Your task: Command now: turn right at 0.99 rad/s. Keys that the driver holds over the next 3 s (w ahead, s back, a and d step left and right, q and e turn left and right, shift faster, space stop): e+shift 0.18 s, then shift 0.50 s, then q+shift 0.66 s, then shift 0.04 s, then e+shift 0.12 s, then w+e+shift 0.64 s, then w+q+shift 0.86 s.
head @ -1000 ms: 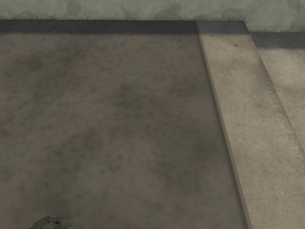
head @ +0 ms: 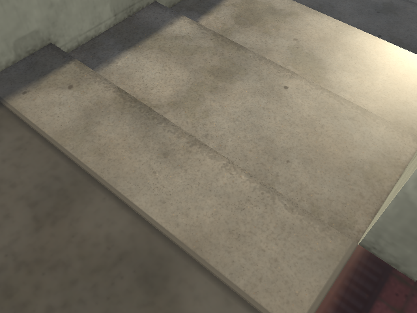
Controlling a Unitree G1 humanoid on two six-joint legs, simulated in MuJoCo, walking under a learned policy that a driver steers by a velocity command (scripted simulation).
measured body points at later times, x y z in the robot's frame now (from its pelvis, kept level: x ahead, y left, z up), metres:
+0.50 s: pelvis +0.02 -0.06 +0.00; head +0.04 -0.09 +0.45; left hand +0.28 +0.13 -0.07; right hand +0.06 -0.37 -0.12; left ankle +0.09 +0.09 -0.69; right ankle -0.01 -0.14 -0.74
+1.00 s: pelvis +0.03 -0.05 -0.01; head +0.07 -0.07 +0.44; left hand +0.23 +0.21 -0.10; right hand +0.13 -0.36 -0.11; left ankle +0.08 +0.08 -0.74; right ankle +0.00 -0.15 -0.74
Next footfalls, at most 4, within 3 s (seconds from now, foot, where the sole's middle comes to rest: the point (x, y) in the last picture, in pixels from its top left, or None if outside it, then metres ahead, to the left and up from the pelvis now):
0.18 right None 0.03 -0.15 -0.78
0.62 left None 0.12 0.07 -0.78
1.44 left None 0.07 0.12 -0.78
2.10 right None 0.43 -0.17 -0.78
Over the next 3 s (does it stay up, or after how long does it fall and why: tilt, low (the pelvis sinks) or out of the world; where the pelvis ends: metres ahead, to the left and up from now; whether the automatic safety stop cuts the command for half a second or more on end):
stays up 1.04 -0.32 -0.10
